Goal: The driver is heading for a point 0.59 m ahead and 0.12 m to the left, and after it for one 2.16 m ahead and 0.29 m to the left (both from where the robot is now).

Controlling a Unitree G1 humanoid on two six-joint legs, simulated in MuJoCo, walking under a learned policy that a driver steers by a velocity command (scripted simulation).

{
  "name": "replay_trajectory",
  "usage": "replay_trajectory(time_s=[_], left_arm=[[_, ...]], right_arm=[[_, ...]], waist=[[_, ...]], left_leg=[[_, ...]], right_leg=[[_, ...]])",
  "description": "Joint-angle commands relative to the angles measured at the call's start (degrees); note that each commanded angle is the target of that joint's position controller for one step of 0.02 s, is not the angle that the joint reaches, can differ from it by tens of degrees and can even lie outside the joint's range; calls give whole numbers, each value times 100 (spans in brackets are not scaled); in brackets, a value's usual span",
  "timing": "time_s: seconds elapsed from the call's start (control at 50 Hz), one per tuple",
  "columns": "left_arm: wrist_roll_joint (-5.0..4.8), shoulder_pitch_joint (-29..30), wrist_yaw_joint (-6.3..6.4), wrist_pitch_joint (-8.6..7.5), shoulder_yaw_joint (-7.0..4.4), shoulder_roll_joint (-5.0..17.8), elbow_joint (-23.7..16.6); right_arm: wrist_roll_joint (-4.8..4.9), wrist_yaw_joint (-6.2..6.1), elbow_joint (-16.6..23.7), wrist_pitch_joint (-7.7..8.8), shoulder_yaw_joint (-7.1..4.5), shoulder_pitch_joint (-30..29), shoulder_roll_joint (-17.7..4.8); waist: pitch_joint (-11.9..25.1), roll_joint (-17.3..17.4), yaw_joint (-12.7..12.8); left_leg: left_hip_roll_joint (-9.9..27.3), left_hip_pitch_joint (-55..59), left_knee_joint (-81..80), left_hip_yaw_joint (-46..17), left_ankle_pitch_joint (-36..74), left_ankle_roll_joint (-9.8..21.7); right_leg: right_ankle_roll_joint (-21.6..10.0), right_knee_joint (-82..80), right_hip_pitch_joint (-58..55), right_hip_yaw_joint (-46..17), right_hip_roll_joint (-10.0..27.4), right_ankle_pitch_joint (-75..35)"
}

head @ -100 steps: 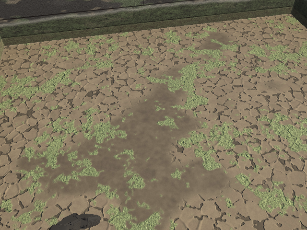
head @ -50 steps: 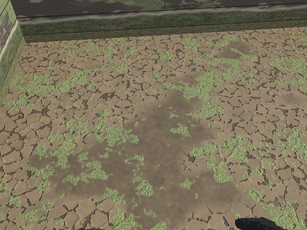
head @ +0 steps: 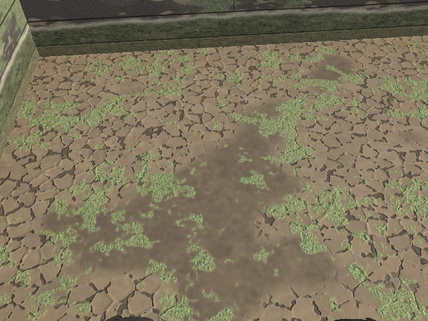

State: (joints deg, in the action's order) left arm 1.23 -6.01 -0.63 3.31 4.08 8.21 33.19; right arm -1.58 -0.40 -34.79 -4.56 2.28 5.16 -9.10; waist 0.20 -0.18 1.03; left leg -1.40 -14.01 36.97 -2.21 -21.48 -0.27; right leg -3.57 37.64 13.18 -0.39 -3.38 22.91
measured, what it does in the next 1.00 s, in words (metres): stands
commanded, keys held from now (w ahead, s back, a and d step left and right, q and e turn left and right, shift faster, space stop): w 1.00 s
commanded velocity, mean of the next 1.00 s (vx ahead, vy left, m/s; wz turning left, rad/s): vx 0.50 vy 0.00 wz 0.00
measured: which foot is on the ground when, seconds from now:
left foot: down 0.00-1.00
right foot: down 0.00-1.00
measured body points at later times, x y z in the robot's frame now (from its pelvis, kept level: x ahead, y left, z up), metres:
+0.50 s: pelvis +0.00 +0.00 +0.00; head -0.01 -0.01 +0.45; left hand +0.20 +0.19 -0.07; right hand +0.21 -0.20 -0.08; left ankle -0.02 +0.13 -0.72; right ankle -0.03 -0.08 -0.72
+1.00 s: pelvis +0.00 +0.00 +0.00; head -0.01 -0.01 +0.45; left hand +0.19 +0.19 -0.08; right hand +0.21 -0.20 -0.08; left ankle -0.02 +0.13 -0.72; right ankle -0.03 -0.08 -0.72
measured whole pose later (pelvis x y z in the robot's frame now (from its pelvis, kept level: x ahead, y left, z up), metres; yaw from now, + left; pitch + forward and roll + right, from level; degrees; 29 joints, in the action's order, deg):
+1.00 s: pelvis +0.00 +0.00 +0.00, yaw +1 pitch -1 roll +1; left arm 1.2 -7.0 -0.5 2.9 4.2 8.0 32.8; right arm -1.7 -0.7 -35.3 -4.6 2.4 5.3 -9.1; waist 0.4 -0.3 1.1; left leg -1.5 -14.4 37.4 -2.9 -21.7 -0.7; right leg -3.9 38.3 13.5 0.7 -3.1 23.4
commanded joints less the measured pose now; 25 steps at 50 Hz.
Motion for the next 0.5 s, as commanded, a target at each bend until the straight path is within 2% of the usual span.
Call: replay_trajectory(time_s=[0.02,0.04,0.06,0.08,0.1,0.12,0.14,0.16,0.18,0.2,0.22,0.24,0.26,0.28,0.3,0.32,0.34,0.36,0.38,0.4,0.42,0.44,0.46,0.48,0.5], left_arm=[[-46,213,59,-129,-112,358,-433],[-74,400,81,-111,-114,388,-473],[-7,743,5,-113,-94,348,-651],[32,585,-18,-126,-95,306,-611],[-53,247,61,-113,-110,359,-452],[-75,398,80,-92,-109,382,-487],[-2,722,2,-108,-89,336,-658],[38,561,-19,-130,-93,297,-616],[40,490,-27,-142,-89,298,-589],[-53,204,60,-134,-107,352,-445],[-78,383,82,-116,-109,378,-485],[-80,456,91,-93,-114,388,-518],[-16,742,6,-100,-86,338,-679],[32,554,-19,-118,-88,295,-632],[45,471,-29,-140,-84,288,-599],[-48,171,59,-140,-105,344,-449],[-75,353,82,-123,-107,374,-488],[-79,430,92,-100,-112,386,-521],[-14,721,8,-106,-85,335,-683],[33,535,-17,-123,-87,293,-636],[47,452,-27,-144,-82,285,-603],[-47,150,61,-144,-103,341,-452],[-74,330,84,-126,-105,370,-490],[-5,682,8,-129,-85,327,-671],[32,529,-15,-142,-86,287,-631]], right_arm=[[-18,-31,446,134,-112,-327,-356],[-12,-28,463,151,-89,-399,-324],[14,-17,596,98,-93,-718,-393],[-4,-14,566,80,-115,-669,-419],[-16,-31,445,127,-113,-360,-363],[-15,-25,463,137,-85,-407,-320],[10,-13,587,93,-86,-699,-384],[-9,-13,558,82,-114,-649,-419],[-14,-16,566,73,-116,-628,-409],[-19,-37,440,126,-110,-335,-349],[-15,-32,456,143,-87,-401,-317],[-15,-28,453,148,-86,-442,-327],[18,-15,584,93,-90,-728,-401],[-6,-13,559,75,-111,-659,-420],[-16,-15,557,70,-109,-616,-402],[-21,-38,430,129,-108,-320,-350],[-15,-35,446,145,-86,-394,-319],[-15,-33,444,150,-85,-437,-328],[16,-20,577,94,-89,-725,-402],[-7,-18,552,74,-109,-655,-419],[-17,-19,550,68,-107,-611,-400],[-22,-42,422,127,-106,-316,-349],[-15,-39,439,144,-84,-388,-319],[6,-28,576,91,-89,-708,-385],[-13,-25,547,72,-110,-660,-409]], waist=[[870,-36,-29],[509,-101,-70],[116,-72,21],[391,-15,73],[756,-47,-29],[422,-131,-70],[112,-96,24],[408,-18,75],[476,-13,77],[852,-45,-31],[504,-114,-72],[354,-134,-74],[35,-87,22],[339,-34,74],[459,-30,79],[867,-42,-26],[509,-106,-67],[357,-125,-70],[35,-77,24],[339,-29,76],[460,-28,81],[870,-43,-23],[514,-107,-64],[123,-76,23],[400,-23,73]], left_leg=[[151,724,-281,-189,1049,142],[125,550,-338,-168,877,133],[223,254,-297,-247,1902,118],[245,383,-236,-276,2048,137],[133,668,-268,-186,1008,139],[115,503,-324,-167,862,123],[222,244,-288,-251,1910,111],[243,387,-229,-282,2067,136],[239,432,-196,-265,2125,130],[137,699,-265,-188,1027,130],[113,531,-322,-170,855,122],[104,455,-341,-177,778,123],[207,203,-279,-249,1863,106],[234,349,-221,-283,2048,124],[243,416,-192,-276,2149,126],[138,704,-259,-199,1055,130],[112,532,-315,-177,878,122],[103,455,-334,-184,800,124],[206,201,-273,-255,1889,107],[232,346,-213,-287,2075,125],[240,414,-182,-280,2174,126],[134,702,-250,-204,1079,130],[108,530,-306,-182,899,121],[204,237,-262,-254,1920,105],[226,368,-199,-283,2069,124]], right_leg=[[-46,-785,156,-595,509,-1504],[-69,-867,285,-657,530,-1390],[-55,-626,410,-430,520,-2246],[-48,-567,302,-389,514,-2319],[-55,-798,202,-604,526,-1522],[-70,-881,345,-655,539,-1394],[-60,-622,423,-423,519,-2236],[-51,-563,291,-384,514,-2318],[-38,-543,298,-361,507,-2349],[-54,-782,175,-591,528,-1530],[-76,-867,295,-655,549,-1410],[-90,-909,344,-689,568,-1359],[-69,-637,457,-432,539,-2235],[-53,-574,341,-378,519,-2302],[-43,-539,316,-353,506,-2334],[-56,-776,163,-579,526,-1533],[-78,-861,291,-641,549,-1416],[-92,-903,339,-676,570,-1372],[-72,-630,453,-422,541,-2247],[-55,-565,338,-368,522,-2318],[-45,-530,313,-341,509,-2352],[-57,-767,158,-565,529,-1558],[-80,-851,284,-628,552,-1443],[-68,-611,411,-406,540,-2284],[-60,-550,306,-364,535,-2358]])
